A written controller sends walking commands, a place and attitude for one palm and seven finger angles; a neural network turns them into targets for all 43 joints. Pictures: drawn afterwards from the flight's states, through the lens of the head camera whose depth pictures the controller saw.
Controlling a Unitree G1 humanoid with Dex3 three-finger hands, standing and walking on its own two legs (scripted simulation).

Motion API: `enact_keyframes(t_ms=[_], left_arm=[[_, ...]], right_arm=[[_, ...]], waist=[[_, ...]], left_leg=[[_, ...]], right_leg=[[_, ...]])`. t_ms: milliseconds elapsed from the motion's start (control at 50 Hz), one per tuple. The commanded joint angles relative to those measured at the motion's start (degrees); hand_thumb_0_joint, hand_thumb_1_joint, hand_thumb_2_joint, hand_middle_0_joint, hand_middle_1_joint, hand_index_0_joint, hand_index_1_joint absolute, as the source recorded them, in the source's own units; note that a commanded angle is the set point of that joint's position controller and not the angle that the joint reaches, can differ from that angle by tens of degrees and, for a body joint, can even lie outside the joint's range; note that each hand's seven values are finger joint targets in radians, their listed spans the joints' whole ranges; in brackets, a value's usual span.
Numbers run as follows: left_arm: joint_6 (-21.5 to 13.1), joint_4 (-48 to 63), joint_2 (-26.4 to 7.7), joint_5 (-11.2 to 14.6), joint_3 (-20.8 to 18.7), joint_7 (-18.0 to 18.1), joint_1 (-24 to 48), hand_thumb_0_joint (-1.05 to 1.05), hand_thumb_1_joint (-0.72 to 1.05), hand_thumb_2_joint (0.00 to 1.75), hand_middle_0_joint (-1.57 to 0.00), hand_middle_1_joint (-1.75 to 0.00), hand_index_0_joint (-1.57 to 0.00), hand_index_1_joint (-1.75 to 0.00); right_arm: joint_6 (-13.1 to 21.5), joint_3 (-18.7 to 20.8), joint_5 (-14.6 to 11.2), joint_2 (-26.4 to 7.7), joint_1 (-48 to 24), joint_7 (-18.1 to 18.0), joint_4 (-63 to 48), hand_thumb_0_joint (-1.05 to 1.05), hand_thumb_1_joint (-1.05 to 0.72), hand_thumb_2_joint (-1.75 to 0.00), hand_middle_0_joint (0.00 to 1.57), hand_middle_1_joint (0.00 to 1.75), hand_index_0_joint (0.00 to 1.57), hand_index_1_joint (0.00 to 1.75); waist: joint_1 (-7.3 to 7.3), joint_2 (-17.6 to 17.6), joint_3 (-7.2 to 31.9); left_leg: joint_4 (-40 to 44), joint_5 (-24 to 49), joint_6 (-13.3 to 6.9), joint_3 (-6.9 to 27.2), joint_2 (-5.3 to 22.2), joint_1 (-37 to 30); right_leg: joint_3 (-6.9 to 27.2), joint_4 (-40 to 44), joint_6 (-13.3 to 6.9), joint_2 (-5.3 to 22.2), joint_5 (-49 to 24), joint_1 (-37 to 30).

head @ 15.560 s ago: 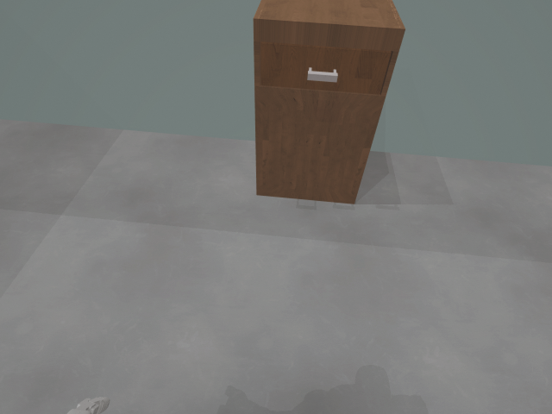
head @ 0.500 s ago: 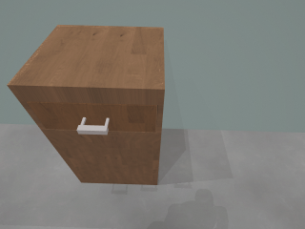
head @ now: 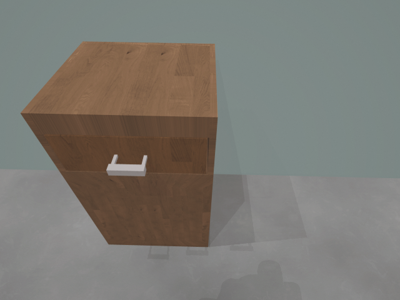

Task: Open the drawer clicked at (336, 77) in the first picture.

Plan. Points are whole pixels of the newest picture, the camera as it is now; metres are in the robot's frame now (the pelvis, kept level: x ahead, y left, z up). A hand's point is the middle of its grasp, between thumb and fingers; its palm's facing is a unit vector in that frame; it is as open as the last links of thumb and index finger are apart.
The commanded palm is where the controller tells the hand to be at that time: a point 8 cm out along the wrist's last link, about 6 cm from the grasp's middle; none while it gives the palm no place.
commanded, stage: come to a stop and stand still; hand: left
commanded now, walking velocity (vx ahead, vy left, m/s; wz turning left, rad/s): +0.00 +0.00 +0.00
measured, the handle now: (128, 164) +0.49 +0.25 -0.08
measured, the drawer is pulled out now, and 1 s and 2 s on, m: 0.00 0.00 0.00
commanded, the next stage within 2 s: look again from close up in 1.10 s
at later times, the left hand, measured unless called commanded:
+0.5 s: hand out of the picture +0.00 +0.18 -0.18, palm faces +0.06 -0.99 -0.16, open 7.4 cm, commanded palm none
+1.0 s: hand out of the picture -0.05 +0.20 -0.18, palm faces +0.05 -0.99 -0.13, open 7.4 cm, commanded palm none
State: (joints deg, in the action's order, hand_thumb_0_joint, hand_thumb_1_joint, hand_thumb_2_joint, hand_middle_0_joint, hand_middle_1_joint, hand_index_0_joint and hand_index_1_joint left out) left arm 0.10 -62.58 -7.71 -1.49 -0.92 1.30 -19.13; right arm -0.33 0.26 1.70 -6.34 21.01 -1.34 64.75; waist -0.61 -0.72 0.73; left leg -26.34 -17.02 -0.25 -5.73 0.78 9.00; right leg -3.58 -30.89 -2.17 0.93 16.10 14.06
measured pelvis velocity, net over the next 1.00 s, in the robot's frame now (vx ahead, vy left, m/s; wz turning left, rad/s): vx -0.01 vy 0.06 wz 0.00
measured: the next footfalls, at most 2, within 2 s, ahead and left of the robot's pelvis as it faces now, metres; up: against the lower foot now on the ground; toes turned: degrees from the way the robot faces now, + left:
none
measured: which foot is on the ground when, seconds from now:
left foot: down 0.00-1.00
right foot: down 0.00-1.00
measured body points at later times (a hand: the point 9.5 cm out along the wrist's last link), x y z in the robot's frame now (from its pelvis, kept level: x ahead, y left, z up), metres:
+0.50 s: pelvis +0.01 +0.02 +0.00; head -0.01 +0.03 +0.45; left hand +0.00 +0.24 -0.17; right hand +0.02 -0.20 -0.15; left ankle -0.03 +0.12 -0.74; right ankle +0.00 -0.09 -0.74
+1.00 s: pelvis -0.01 +0.06 +0.00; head -0.02 +0.07 +0.45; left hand -0.05 +0.26 -0.16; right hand -0.05 -0.15 -0.15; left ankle -0.03 +0.12 -0.74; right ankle +0.00 -0.09 -0.74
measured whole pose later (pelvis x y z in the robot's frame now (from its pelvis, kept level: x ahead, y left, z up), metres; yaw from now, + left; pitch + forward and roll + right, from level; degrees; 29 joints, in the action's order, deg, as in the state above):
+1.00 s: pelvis -0.01 +0.06 +0.00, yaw +0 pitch -2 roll +0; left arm -0.1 -63.7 -6.1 -0.5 0.8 2.6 -21.1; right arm 0.9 -1.4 0.9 -6.3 21.0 -1.6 65.3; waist -0.1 -1.2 -0.8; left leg -24.3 -15.3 -4.7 -6.1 -2.8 7.5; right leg -2.3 -25.2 2.3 3.8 12.4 10.7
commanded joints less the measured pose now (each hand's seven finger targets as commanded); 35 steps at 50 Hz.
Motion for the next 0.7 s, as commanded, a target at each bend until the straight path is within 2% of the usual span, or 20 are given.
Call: enact_keyframes(t_ms=[0,20,40,60,100,120,140,160,180,200,280,340,420,540,600,620,680], left_arm=[[-2.78,-2.27,-6.84,0.13,0.04,2.62,-9.32,0.0,0.9,0.9,-0.2,-0.3,-0.2,-0.3],[-3.75,-2.05,-8.18,0.42,0.53,2.07,-7.83,0.0,0.9,0.9,-0.2,-0.3,-0.2,-0.3],[-4.08,-0.27,-6.95,0.65,0.09,1.99,-5.73,0.0,0.9,0.9,-0.2,-0.3,-0.2,-0.3],[-4.3,0.11,-6.68,0.84,0.26,1.94,-4.48,0.0,0.9,0.9,-0.2,-0.3,-0.2,-0.3],[-4.23,0.77,-6.09,0.92,0.23,1.96,-3.52,0.0,0.9,0.9,-0.2,-0.3,-0.2,-0.3],[-3.99,0.7,-5.78,1.0,0.32,1.95,-3.11,0.0,0.9,0.9,-0.2,-0.3,-0.2,-0.3],[-3.89,0.4,-5.0,1.11,0.53,1.84,-3.57,0.0,0.9,0.9,-0.2,-0.3,-0.2,-0.3],[-3.69,0.14,-4.6,1.11,0.64,1.78,-3.96,0.0,0.9,0.9,-0.2,-0.3,-0.2,-0.3],[-3.59,-0.26,-4.49,1.08,0.7,1.72,-4.6,0.0,0.9,0.9,-0.2,-0.3,-0.2,-0.3],[-3.44,-0.6,-4.56,1.03,0.69,1.71,-5.05,0.0,0.9,0.9,-0.2,-0.3,-0.2,-0.3],[-2.67,-0.51,-3.82,0.9,0.88,1.71,-4.46,0.0,0.9,0.9,-0.2,-0.3,-0.2,-0.3],[-2.17,-0.04,-3.88,0.99,0.98,1.68,-3.91,0.0,0.9,0.9,-0.2,-0.3,-0.2,-0.3],[-1.66,0.41,-4.07,0.93,1.05,1.46,-3.98,0.0,0.9,0.9,-0.2,-0.3,-0.2,-0.3],[-1.2,1.54,-4.37,1.02,0.91,1.22,-3.37,0.0,0.9,0.9,-0.2,-0.3,-0.2,-0.3],[-1.18,1.82,-4.28,1.05,0.88,1.16,-3.4,0.0,0.9,0.9,-0.2,-0.3,-0.2,-0.3],[-1.08,1.78,-4.12,1.04,0.92,1.17,-3.32,0.0,0.9,0.9,-0.2,-0.3,-0.2,-0.3],[-1.02,1.75,-3.79,1.02,0.89,1.18,-3.71,0.0,0.9,0.9,-0.2,-0.3,-0.2,-0.3]], right_arm=[[1.87,0.6,-0.92,-8.28,-7.91,0.19,-5.73,0.0,-0.9,-0.9,0.2,0.3,0.2,0.3],[1.49,-0.17,-1.58,-5.04,-5.05,0.62,-6.96,0.0,-0.9,-0.9,0.2,0.3,0.2,0.3],[1.26,-0.36,-1.12,-2.18,1.89,0.3,-5.71,0.0,-0.9,-0.9,0.2,0.3,0.2,0.3],[1.3,-0.35,-1.09,-2.67,3.25,0.4,-4.66,0.0,-0.9,-0.9,0.2,0.3,0.2,0.3],[1.67,-0.43,-1.16,-3.11,3.06,0.34,-3.72,0.0,-0.9,-0.9,0.2,0.3,0.2,0.3],[1.79,-0.47,-1.12,-2.95,3.47,0.24,-3.14,0.0,-0.9,-0.9,0.2,0.3,0.2,0.3],[2.05,-0.52,-1.01,-3.4,3.03,0.12,-2.93,0.0,-0.9,-0.9,0.2,0.3,0.2,0.3],[2.11,-0.42,-1.05,-3.96,2.58,-0.12,-2.7,0.0,-0.9,-0.9,0.2,0.3,0.2,0.3],[2.13,-0.43,-1.08,-4.0,2.06,-0.35,-2.81,0.0,-0.9,-0.9,0.2,0.3,0.2,0.3],[1.99,-0.39,-1.22,-3.95,1.68,-0.58,-2.86,0.0,-0.9,-0.9,0.2,0.3,0.2,0.3],[1.61,-0.37,-1.2,-4.87,1.86,-0.82,-2.39,0.0,-0.9,-0.9,0.2,0.3,0.2,0.3],[1.73,-0.53,-1.09,-5.39,1.46,-0.75,-2.09,0.0,-0.9,-0.9,0.2,0.3,0.2,0.3],[1.61,-0.79,-1.07,-5.82,0.6,-0.7,-2.42,0.0,-0.9,-0.9,0.2,0.3,0.2,0.3],[1.81,-0.9,-0.91,-6.95,0.91,-0.52,-2.68,0.0,-0.9,-0.9,0.2,0.3,0.2,0.3],[2.0,-0.9,-0.9,-7.23,1.19,-0.49,-2.55,0.0,-0.9,-0.9,0.2,0.3,0.2,0.3],[2.03,-0.9,-0.96,-7.05,1.46,-0.47,-2.3,0.0,-0.9,-0.9,0.2,0.3,0.2,0.3],[2.18,-0.96,-0.94,-7.08,1.91,-0.46,-2.01,0.0,-0.9,-0.9,0.2,0.3,0.2,0.3]], waist=[[-4.02,-2.99,-13.59],[0.57,-8.01,-7.98],[2.71,-9.62,0.03],[2.61,-12.43,3.68],[2.53,-6.07,6.12],[2.85,-1.74,5.09],[2.43,1.07,4.27],[2.17,3.34,2.73],[1.74,3.75,1.71],[1.69,3.02,0.18],[1.79,-0.69,-4.51],[1.34,1.56,-5.84],[0.82,2.93,-8.85],[0.41,2.39,-7.54],[0.39,0.8,-6.65],[0.38,1.78,-6.74],[0.25,1.41,-6.36]], left_leg=[[-5.55,0.37,0.22,2.53,4.34,14.06],[-7.52,0.91,0.58,2.69,3.47,9.19],[-7.66,-4.59,-0.57,3.3,2.28,5.77],[-7.85,-4.38,-0.98,3.53,2.05,5.45],[-4.14,0.0,-0.6,3.32,1.63,2.98],[-2.08,3.29,-0.72,3.57,2.19,1.69],[-1.4,8.69,-0.99,4.52,3.21,1.49],[-1.67,12.62,-1.08,4.72,4.25,1.48],[-2.18,15.34,-1.03,4.63,4.49,1.72],[-2.12,14.91,-0.87,4.3,4.59,2.21],[0.31,13.31,-1.0,5.11,5.21,3.33],[2.41,14.06,-1.32,5.87,5.52,3.63],[4.6,10.24,-1.65,6.4,5.38,5.33],[7.18,6.77,-2.12,7.62,5.56,6.05],[7.74,6.83,-2.38,8.02,5.65,5.5],[8.62,6.15,-2.51,8.3,5.87,5.85],[9.39,5.71,-2.66,8.85,5.93,6.0]], right_leg=[[8.93,8.63,0.84,7.45,-23.99,1.45],[12.14,11.17,-0.89,11.59,-34.33,-0.92],[12.94,10.24,-2.12,13.05,-33.03,-5.6],[11.36,9.5,-2.75,11.8,-33.15,-8.03],[9.96,7.49,-3.46,10.82,-35.31,-10.22],[8.5,6.28,-3.22,9.53,-32.82,-8.83],[7.71,5.06,-2.45,7.83,-32.22,-8.4],[6.8,4.56,-2.01,6.99,-30.96,-7.5],[6.56,4.55,-1.62,6.7,-32.43,-7.44],[6.37,5.04,-1.45,6.9,-33.34,-7.23],[5.4,6.19,-0.95,6.0,-26.64,-5.2],[4.92,6.76,-0.62,5.33,-19.42,-4.97],[5.21,8.46,-0.41,5.0,-12.52,-3.62],[4.67,8.7,0.14,4.78,-8.05,-4.79],[4.43,8.43,0.29,4.91,-8.21,-5.11],[4.12,8.44,0.45,4.81,-7.52,-5.27],[3.77,8.02,0.61,4.88,-7.57,-5.6]])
